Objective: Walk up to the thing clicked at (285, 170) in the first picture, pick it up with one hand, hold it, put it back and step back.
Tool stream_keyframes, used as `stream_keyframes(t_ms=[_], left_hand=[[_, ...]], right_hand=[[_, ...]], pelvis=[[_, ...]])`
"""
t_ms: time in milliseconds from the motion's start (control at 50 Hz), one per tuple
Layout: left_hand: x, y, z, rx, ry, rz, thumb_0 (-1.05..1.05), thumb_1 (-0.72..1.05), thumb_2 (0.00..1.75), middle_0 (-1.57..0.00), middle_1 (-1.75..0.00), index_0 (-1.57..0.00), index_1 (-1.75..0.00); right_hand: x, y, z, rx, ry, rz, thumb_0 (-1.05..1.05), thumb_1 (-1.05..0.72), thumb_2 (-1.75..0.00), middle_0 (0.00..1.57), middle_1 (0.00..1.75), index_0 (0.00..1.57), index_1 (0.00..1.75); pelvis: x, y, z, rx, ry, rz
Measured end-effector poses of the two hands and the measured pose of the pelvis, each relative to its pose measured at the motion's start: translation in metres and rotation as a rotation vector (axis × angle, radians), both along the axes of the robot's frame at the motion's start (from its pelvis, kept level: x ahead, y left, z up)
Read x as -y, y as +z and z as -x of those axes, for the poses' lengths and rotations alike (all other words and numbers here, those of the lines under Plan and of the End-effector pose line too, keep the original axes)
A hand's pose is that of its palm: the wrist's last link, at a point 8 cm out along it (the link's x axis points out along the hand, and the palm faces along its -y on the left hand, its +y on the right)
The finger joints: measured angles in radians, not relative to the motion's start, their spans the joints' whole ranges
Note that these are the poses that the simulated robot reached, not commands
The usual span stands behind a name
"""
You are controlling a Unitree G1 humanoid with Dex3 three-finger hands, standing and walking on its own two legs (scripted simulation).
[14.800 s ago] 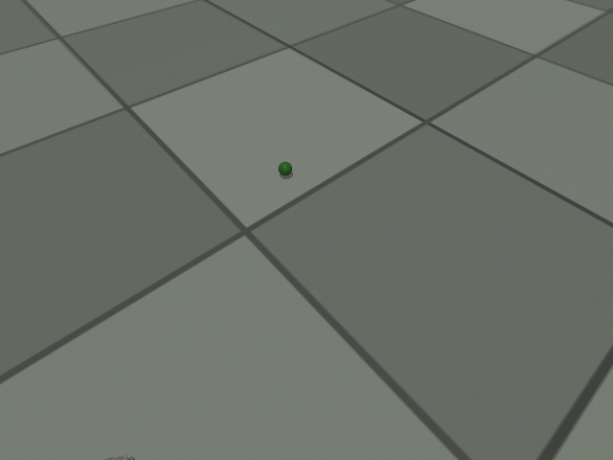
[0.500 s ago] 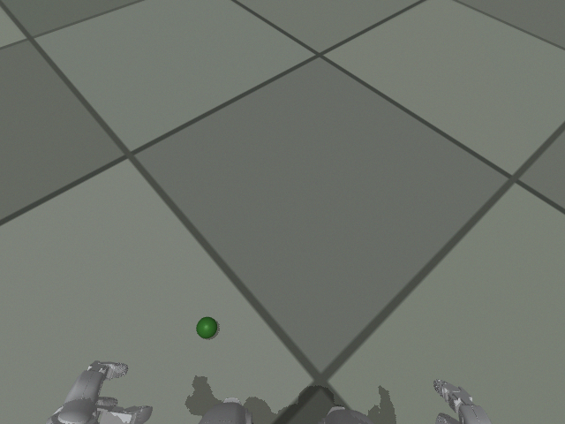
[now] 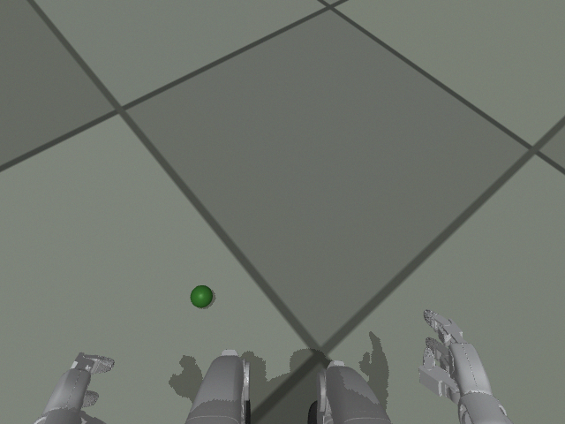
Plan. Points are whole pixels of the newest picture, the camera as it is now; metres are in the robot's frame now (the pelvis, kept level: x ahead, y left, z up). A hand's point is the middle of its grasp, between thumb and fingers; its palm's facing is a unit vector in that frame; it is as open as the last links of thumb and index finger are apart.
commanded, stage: rise first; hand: left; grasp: from above
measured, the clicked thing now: (201, 296) +0.42 +0.24 -0.64
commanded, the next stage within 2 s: approach in 1.90 s
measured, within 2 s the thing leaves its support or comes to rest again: neither
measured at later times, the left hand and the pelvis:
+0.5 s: hand (138, 348) +0.24 +0.30 -0.32, palm faces -0.44 -0.45 -0.78, open 14.0 cm; pelvis -0.06 -0.01 -0.18, yaw -3 degrees
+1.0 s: hand (158, 320) +0.31 +0.30 -0.44, palm faces -0.47 -0.14 -0.87, open 14.1 cm; pelvis -0.09 +0.00 -0.28, yaw -7 degrees
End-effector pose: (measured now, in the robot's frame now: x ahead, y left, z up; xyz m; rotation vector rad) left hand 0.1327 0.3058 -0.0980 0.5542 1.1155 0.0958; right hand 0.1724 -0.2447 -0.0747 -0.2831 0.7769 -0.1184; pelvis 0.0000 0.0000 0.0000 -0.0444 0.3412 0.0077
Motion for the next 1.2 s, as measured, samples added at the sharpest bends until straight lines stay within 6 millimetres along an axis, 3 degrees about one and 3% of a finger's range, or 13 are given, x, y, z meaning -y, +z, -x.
stream_keyframes(t_ms=[100, 180, 360, 520, 640, 760, 880, 1000, 1200], left_hand=[[0.000, -0.014, 0.002, 0.007, -0.050, -0.026, -0.01, -0.51, 0.96, -0.07, -1.09, -0.07, -1.07], [-0.006, -0.038, -0.005, 0.006, -0.120, -0.073, -0.01, -0.51, 0.95, -0.07, -1.09, -0.07, -1.08], [-0.009, -0.115, -0.065, 0.126, -0.407, -0.220, -0.01, -0.51, 0.96, -0.07, -1.10, -0.07, -1.08], [-0.011, -0.178, -0.116, 0.194, -0.545, -0.375, -0.01, -0.52, 0.99, -0.07, -1.09, -0.07, -1.08], [-0.010, -0.214, -0.139, 0.208, -0.644, -0.426, -0.01, -0.52, 1.01, -0.07, -1.08, -0.07, -1.08], [-0.009, -0.239, -0.157, 0.236, -0.737, -0.462, 0.00, -0.52, 1.02, -0.07, -1.07, -0.07, -1.07], [-0.007, -0.261, -0.175, 0.264, -0.816, -0.496, 0.00, -0.53, 1.02, -0.07, -1.06, -0.07, -1.05], [-0.003, -0.282, -0.188, 0.283, -0.869, -0.535, 0.00, -0.54, 1.03, -0.07, -1.03, -0.07, -1.03], [0.003, -0.310, -0.206, 0.290, -0.927, -0.583, 0.00, -0.55, 1.03, -0.09, -0.99, -0.07, -0.99]], right_hand=[[-0.001, -0.018, 0.002, -0.001, 0.017, -0.002, 0.01, -0.88, -0.90, 0.20, 0.30, 0.21, 0.30], [0.001, -0.041, 0.005, -0.004, 0.037, 0.004, 0.01, -0.88, -0.90, 0.20, 0.30, 0.21, 0.30], [0.019, -0.133, 0.021, -0.066, 0.054, 0.030, 0.01, -0.87, -0.89, 0.20, 0.30, 0.21, 0.30], [0.031, -0.225, 0.064, -0.206, 0.019, 0.020, 0.01, -0.88, -0.90, 0.20, 0.30, 0.21, 0.30], [0.033, -0.273, 0.112, -0.331, -0.019, 0.013, 0.01, -0.87, -0.90, 0.20, 0.30, 0.21, 0.30], [0.033, -0.296, 0.152, -0.431, -0.055, 0.023, 0.01, -0.87, -0.90, 0.20, 0.30, 0.21, 0.30], [0.035, -0.307, 0.177, -0.498, -0.081, 0.049, 0.01, -0.88, -0.90, 0.20, 0.30, 0.21, 0.30], [0.037, -0.316, 0.185, -0.547, -0.088, 0.070, 0.01, -0.89, -0.90, 0.20, 0.30, 0.21, 0.30], [0.037, -0.337, 0.179, -0.580, -0.058, 0.079, 0.00, -0.90, -0.90, 0.20, 0.30, 0.21, 0.30]], pelvis=[[0.000, -0.017, 0.006, -0.030, -0.001, 0.002], [0.001, -0.038, 0.014, -0.072, -0.002, 0.002], [0.004, -0.119, 0.038, -0.186, -0.018, 0.002], [0.007, -0.188, 0.062, -0.240, -0.041, 0.009], [0.009, -0.226, 0.076, -0.247, -0.054, 0.018], [0.007, -0.252, 0.084, -0.241, -0.065, 0.032], [0.003, -0.270, 0.087, -0.237, -0.074, 0.050], [0.000, -0.285, 0.085, -0.240, -0.078, 0.060], [0.001, -0.305, 0.084, -0.241, -0.089, 0.062]])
